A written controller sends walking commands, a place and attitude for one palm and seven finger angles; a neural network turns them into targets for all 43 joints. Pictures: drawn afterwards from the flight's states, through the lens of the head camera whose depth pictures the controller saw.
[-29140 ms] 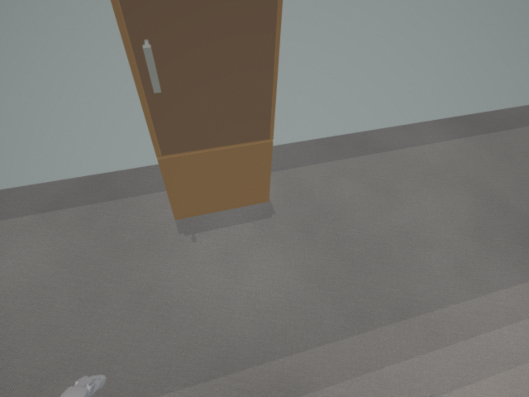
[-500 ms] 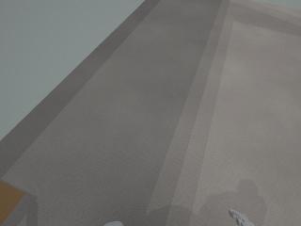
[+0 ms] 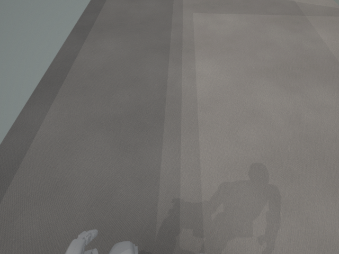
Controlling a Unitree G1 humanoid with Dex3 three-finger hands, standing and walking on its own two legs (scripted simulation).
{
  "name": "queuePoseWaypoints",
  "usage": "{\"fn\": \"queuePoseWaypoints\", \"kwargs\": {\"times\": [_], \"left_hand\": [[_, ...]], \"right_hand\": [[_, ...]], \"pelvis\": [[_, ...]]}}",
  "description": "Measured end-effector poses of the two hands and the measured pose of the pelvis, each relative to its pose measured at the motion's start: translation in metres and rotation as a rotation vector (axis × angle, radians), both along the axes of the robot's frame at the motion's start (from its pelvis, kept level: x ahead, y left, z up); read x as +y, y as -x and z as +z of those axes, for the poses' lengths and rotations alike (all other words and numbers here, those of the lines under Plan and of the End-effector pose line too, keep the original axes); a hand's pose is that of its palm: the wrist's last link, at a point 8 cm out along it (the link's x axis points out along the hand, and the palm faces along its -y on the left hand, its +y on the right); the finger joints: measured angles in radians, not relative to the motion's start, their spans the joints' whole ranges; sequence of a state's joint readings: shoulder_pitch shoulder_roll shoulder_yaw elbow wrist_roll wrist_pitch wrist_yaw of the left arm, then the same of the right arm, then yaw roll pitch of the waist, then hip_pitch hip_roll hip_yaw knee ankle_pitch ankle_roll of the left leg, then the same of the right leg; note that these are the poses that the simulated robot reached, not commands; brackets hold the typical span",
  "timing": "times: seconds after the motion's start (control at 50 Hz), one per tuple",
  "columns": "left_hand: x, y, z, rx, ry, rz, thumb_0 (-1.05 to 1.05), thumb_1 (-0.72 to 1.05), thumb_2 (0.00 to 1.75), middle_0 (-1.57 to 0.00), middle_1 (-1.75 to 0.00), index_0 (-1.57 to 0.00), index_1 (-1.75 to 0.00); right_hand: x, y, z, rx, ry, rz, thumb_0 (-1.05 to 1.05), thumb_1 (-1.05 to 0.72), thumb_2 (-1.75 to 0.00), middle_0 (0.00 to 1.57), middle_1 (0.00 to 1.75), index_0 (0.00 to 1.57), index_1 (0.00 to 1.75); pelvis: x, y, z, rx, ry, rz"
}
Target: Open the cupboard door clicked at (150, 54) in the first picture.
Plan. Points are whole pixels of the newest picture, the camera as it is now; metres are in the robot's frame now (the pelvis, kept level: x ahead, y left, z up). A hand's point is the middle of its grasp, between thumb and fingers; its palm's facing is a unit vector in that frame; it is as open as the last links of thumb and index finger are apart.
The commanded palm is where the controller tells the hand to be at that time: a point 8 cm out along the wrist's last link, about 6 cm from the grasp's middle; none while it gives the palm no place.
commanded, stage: walk to a spot facing it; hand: left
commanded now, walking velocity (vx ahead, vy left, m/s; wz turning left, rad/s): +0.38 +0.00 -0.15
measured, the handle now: out of the picture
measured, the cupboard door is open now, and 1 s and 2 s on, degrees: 41 41 41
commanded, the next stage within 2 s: turn to face it in 0.44 s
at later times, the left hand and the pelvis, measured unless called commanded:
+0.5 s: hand (99, 201) +0.28 +0.21 -0.17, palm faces -0.07 -0.99 -0.16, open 7.4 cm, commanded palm none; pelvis +0.24 +0.03 +0.01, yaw -8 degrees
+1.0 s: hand (128, 145) +0.49 +0.15 -0.18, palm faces +0.04 -0.99 -0.11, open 7.3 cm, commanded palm none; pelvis +0.38 -0.01 -0.01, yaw +3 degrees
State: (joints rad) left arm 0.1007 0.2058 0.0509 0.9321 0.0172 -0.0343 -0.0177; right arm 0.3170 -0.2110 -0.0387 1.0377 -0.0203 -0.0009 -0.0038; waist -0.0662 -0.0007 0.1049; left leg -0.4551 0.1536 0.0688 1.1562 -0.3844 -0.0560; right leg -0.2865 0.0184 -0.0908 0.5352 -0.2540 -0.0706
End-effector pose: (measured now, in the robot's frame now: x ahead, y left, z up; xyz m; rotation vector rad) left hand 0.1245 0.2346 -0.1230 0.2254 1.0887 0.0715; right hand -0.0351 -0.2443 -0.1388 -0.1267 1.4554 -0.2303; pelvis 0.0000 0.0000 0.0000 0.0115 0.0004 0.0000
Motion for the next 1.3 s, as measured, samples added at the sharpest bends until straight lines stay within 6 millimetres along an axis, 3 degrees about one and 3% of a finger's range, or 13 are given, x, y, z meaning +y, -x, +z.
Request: {"fn": "queuePoseWaypoints", "kwargs": {"times": [0.04, 0.14, 0.24, 0.32, 0.4, 0.5, 0.66, 0.74, 0.8, 0.88, 1.04, 1.18, 1.3], "left_hand": [[-0.005, 0.003, -0.001, 0.054, 0.014, 0.017, -0.01, 0.91, 0.90, -0.20, -0.30, -0.20, -0.30], [0.012, -0.003, -0.003, 0.128, 0.004, 0.075, -0.02, 0.95, 0.90, -0.20, -0.30, -0.21, -0.30], [0.028, -0.007, -0.018, 0.236, 0.018, 0.129, -0.01, 0.93, 0.90, -0.20, -0.30, -0.21, -0.30], [0.041, -0.022, -0.035, 0.335, 0.027, 0.130, 0.00, 0.92, 0.90, -0.20, -0.30, -0.20, -0.30], [0.043, -0.070, -0.030, 0.335, 0.030, 0.092, 0.00, 0.91, 0.90, -0.20, -0.30, -0.20, -0.30], [0.030, -0.156, -0.014, 0.245, 0.044, 0.033, 0.00, 0.91, 0.90, -0.20, -0.30, -0.20, -0.30], [-0.018, -0.300, -0.010, 0.098, 0.004, -0.127, 0.00, 0.91, 0.90, -0.20, -0.30, -0.20, -0.30], [-0.043, -0.343, -0.014, 0.020, 0.005, -0.121, 0.00, 0.91, 0.90, -0.20, -0.30, -0.20, -0.30], [-0.054, -0.356, -0.009, 0.002, 0.030, -0.082, 0.00, 0.91, 0.90, -0.20, -0.30, -0.20, -0.30], [-0.059, -0.358, -0.013, 0.015, 0.073, -0.023, 0.00, 0.91, 0.90, -0.20, -0.30, -0.20, -0.30], [-0.019, -0.347, -0.043, 0.071, 0.096, 0.131, -0.01, 0.91, 0.90, -0.20, -0.30, -0.21, -0.30], [0.012, -0.331, -0.021, 0.109, 0.018, 0.245, 0.00, 0.91, 0.90, -0.20, -0.30, -0.20, -0.30], [0.011, -0.325, -0.001, 0.090, -0.044, 0.312, 0.00, 0.91, 0.90, -0.20, -0.30, -0.20, -0.30]], "right_hand": [[-0.001, -0.044, 0.007, -0.083, 0.004, 0.008, 0.01, -0.91, -0.90, 0.20, 0.30, 0.19, 0.30], [0.007, -0.146, 0.017, -0.224, -0.003, 0.056, 0.00, -0.91, -0.90, 0.20, 0.30, 0.19, 0.30], [0.025, -0.244, 0.019, -0.317, 0.004, 0.116, 0.00, -0.91, -0.90, 0.20, 0.30, 0.19, 0.30], [0.037, -0.301, 0.014, -0.395, 0.037, 0.129, 0.00, -0.91, -0.90, 0.20, 0.30, 0.20, 0.30], [0.044, -0.308, 0.017, -0.358, 0.035, 0.087, 0.00, -0.91, -0.90, 0.20, 0.30, 0.20, 0.30], [0.038, -0.287, 0.017, -0.215, 0.035, 0.000, -0.01, -0.94, -0.90, 0.20, 0.30, 0.20, 0.30], [0.013, -0.255, -0.003, -0.015, -0.004, -0.155, 0.00, -0.92, -0.90, 0.20, 0.30, 0.20, 0.30], [0.002, -0.262, -0.014, 0.076, -0.031, -0.171, 0.00, -0.92, -0.90, 0.20, 0.30, 0.20, 0.30], [-0.003, -0.289, -0.007, 0.082, -0.031, -0.140, 0.01, -0.92, -0.90, 0.20, 0.30, 0.19, 0.30], [-0.007, -0.342, 0.005, 0.019, -0.016, -0.075, 0.01, -0.91, -0.90, 0.20, 0.30, 0.19, 0.30], [-0.003, -0.450, 0.004, -0.140, 0.049, 0.096, 0.00, -0.91, -0.90, 0.20, 0.30, 0.19, 0.30], [-0.004, -0.504, 0.018, -0.176, 0.051, 0.215, 0.00, -0.91, -0.90, 0.20, 0.30, 0.20, 0.30], [-0.027, -0.538, 0.014, -0.175, 0.030, 0.294, 0.00, -0.91, -0.90, 0.20, 0.30, 0.20, 0.30]], "pelvis": [[0.000, -0.019, 0.006, 0.008, -0.003, -0.012], [0.004, -0.068, 0.010, 0.017, 0.009, -0.030], [0.019, -0.126, 0.002, 0.008, 0.027, -0.040], [0.034, -0.168, -0.012, -0.006, 0.023, -0.075], [0.036, -0.200, -0.003, -0.009, 0.012, -0.100], [0.032, -0.236, 0.009, 0.001, 0.010, -0.138], [-0.005, -0.300, -0.003, -0.004, -0.008, -0.180], [-0.021, -0.325, -0.012, -0.005, 0.009, -0.132], [-0.025, -0.338, -0.004, -0.002, 0.016, -0.086], [-0.026, -0.354, 0.002, 0.008, 0.013, -0.036], [-0.008, -0.382, -0.015, 0.023, 0.044, 0.064], [-0.015, -0.397, 0.001, 0.043, 0.043, 0.138], [-0.035, -0.406, 0.004, 0.035, 0.039, 0.209]]}}
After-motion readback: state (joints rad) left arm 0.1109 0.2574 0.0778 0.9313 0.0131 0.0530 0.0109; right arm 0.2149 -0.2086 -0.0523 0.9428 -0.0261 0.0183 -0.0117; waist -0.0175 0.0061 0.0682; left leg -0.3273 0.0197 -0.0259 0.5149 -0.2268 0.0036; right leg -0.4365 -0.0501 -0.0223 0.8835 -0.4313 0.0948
